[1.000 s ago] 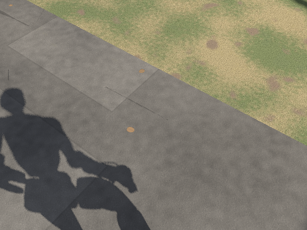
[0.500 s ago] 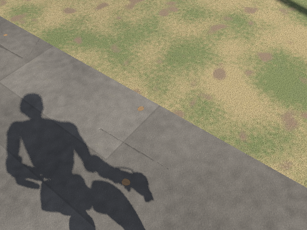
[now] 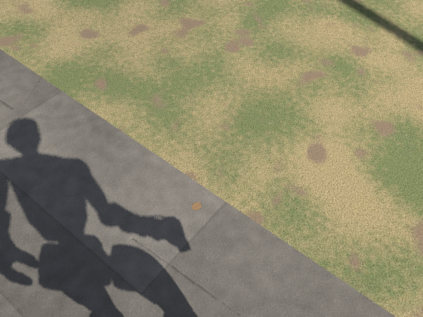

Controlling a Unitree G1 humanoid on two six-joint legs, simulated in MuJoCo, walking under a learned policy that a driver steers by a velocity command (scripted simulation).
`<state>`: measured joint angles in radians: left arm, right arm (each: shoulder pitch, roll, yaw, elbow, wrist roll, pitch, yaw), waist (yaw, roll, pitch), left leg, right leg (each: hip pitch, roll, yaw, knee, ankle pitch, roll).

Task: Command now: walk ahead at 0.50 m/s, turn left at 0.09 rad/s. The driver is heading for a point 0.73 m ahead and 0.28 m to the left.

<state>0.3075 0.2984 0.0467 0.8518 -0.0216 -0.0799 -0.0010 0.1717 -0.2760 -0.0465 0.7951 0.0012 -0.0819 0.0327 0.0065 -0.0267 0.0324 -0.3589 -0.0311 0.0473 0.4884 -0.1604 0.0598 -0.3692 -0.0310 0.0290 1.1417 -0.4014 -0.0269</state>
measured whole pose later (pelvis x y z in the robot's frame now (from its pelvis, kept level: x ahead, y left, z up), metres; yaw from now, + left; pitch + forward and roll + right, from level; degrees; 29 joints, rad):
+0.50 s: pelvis +0.27 -0.04 +0.00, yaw +13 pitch +1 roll -1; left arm 0.12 0.26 0.05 0.76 0.01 -0.10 -0.01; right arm 0.35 -0.31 -0.07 0.82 0.03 -0.04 -0.01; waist -0.03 0.04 0.02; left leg -0.39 0.00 -0.07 1.14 -0.41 0.02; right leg -0.33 0.00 -0.04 0.47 -0.17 -0.01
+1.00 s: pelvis +0.49 +0.10 -0.01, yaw +32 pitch +1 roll -1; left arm 0.21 0.31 0.06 0.83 -0.02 -0.10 0.00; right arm 0.18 -0.30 -0.08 0.67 0.02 -0.03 0.04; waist 0.02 -0.01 0.08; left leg -0.40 -0.06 0.02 0.58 -0.19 0.09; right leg -0.35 -0.07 0.01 1.19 -0.42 0.01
